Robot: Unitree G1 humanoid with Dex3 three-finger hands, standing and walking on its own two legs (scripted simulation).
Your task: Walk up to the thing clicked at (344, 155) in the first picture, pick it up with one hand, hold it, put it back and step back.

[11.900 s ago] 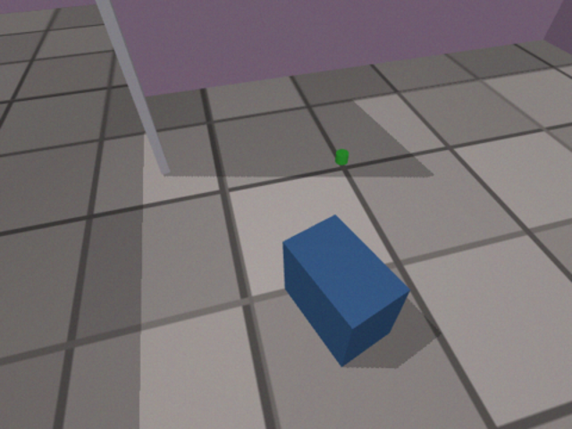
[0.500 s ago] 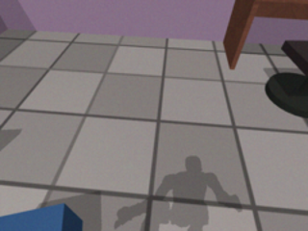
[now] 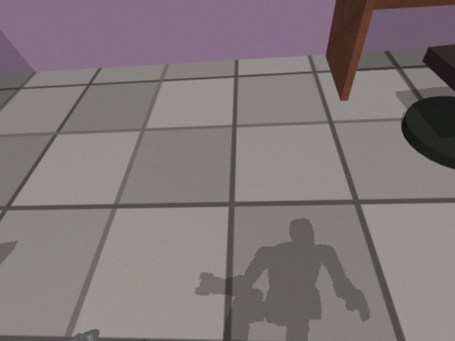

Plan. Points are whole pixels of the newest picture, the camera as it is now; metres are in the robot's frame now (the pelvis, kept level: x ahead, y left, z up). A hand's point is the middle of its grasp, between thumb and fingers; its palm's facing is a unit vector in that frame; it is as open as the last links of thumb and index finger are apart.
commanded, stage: walk up
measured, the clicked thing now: out of the picture +0.36 +1.45 -0.73
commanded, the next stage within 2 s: none
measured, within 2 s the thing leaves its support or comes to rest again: neither
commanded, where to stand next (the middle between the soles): +0.64 +0.02 m, yaw +0 degrees
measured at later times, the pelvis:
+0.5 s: pelvis +0.22 +0.04 +0.01, yaw -1 degrees
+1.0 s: pelvis +0.42 -0.03 +0.02, yaw +17 degrees
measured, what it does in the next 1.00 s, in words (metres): walks ahead, turning left: left foot, then right foot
